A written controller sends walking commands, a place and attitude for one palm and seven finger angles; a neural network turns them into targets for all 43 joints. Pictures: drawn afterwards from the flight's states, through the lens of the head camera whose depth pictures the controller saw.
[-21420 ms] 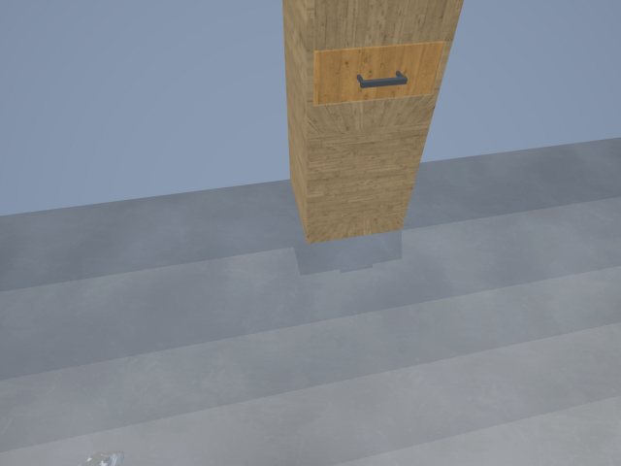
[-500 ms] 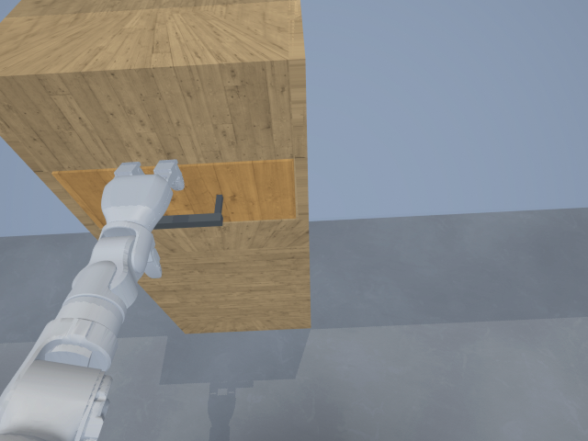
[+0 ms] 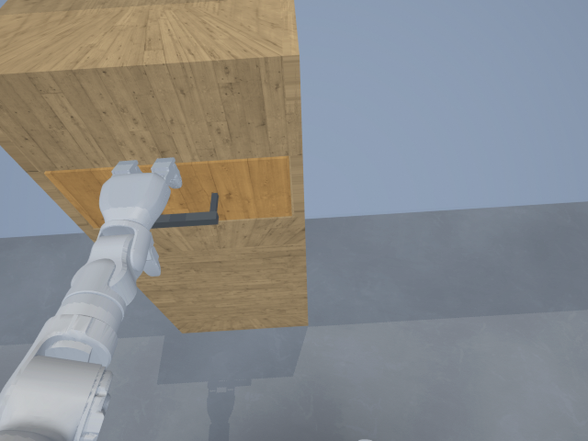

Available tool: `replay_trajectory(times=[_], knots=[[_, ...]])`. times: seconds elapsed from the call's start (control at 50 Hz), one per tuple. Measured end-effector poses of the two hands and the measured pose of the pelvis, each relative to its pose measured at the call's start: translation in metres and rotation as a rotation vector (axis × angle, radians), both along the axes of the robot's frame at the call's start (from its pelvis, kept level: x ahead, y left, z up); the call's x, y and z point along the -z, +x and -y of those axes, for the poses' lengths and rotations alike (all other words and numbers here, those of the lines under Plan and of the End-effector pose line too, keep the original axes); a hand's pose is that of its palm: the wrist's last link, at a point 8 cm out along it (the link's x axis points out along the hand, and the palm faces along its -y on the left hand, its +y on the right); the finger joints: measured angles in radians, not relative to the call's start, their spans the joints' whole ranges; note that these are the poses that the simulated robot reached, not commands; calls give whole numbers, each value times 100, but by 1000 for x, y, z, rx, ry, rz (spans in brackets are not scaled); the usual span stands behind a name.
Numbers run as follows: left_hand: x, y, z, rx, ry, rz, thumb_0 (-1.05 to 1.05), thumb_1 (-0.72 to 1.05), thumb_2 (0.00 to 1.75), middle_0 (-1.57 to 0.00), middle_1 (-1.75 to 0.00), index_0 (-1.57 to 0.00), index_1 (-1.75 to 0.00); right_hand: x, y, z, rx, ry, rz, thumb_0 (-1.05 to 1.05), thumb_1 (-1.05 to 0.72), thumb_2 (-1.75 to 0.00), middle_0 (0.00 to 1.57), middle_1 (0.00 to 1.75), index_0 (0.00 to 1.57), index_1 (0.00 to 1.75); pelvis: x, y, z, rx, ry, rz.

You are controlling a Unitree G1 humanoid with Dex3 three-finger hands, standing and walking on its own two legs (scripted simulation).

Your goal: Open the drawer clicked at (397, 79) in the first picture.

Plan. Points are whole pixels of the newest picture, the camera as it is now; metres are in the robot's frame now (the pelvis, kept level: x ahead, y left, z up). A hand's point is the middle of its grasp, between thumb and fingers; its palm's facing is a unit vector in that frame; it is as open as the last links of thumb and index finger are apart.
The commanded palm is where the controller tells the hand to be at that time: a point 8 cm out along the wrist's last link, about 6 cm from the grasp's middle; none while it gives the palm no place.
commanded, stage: lower the fingers behind the handle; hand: left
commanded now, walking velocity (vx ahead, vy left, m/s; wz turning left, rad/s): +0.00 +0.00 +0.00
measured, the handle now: (177, 211) +0.48 +0.22 -0.02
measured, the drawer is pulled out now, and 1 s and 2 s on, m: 0.00 0.00 0.00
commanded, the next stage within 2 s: close the thumb around the handle in 1.50 s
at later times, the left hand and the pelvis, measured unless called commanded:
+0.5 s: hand (159, 226) +0.43 +0.23 +0.00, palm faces -0.02 +0.00 -1.00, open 13.7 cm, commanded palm +0.41 +0.23 +0.05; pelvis +0.00 +0.00 -0.01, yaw +0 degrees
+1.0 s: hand (166, 239) +0.43 +0.23 -0.03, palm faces -0.04 +0.00 -1.00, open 13.8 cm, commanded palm +0.40 +0.24 +0.02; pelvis -0.01 +0.00 -0.03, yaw +0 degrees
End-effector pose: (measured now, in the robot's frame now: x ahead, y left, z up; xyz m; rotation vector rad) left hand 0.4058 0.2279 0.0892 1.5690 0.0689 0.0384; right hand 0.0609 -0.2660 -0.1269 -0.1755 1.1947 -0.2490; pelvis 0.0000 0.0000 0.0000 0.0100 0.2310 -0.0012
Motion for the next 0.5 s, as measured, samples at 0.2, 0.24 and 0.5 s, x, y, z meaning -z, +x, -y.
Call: replay_trajectory(times=[0.2,0.24,0.5], knots=[[18,-1,-2,16,0,-33,0,-49,30,-32,-120,-32,-120,2,-1,0,-11,-15,-1,1,-90,-90,20,30,20,30,4,-3,0,-5,-1,-21],[21,1,-2,17,0,-26,0,-49,30,-32,-120,-32,-120,3,-3,1,-12,-17,-8,1,-90,-90,20,30,20,30,6,-4,-1,-6,-2,-30],[34,7,0,-10,3,-5,0,-49,30,-33,-121,-33,-123,13,-23,-1,1,-5,-76,1,-90,-90,20,30,20,30,12,-4,-3,-5,-6,-66]])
